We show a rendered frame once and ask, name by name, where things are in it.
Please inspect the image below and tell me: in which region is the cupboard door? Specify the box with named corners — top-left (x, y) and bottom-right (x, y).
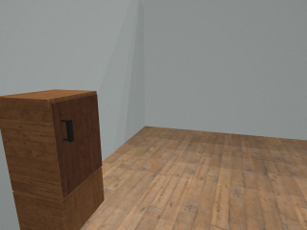
top-left (51, 94), bottom-right (103, 197)

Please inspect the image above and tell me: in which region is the handle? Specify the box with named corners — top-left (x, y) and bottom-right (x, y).
top-left (60, 119), bottom-right (74, 143)

